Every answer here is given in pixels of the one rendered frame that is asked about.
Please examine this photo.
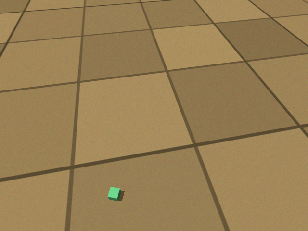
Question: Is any cube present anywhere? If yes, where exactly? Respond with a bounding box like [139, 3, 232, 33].
[108, 187, 121, 201]

